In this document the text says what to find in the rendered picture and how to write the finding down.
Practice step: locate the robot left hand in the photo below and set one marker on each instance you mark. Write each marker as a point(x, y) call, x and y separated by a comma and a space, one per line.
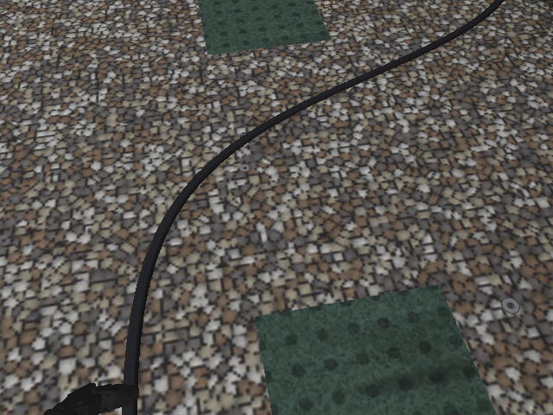
point(93, 400)

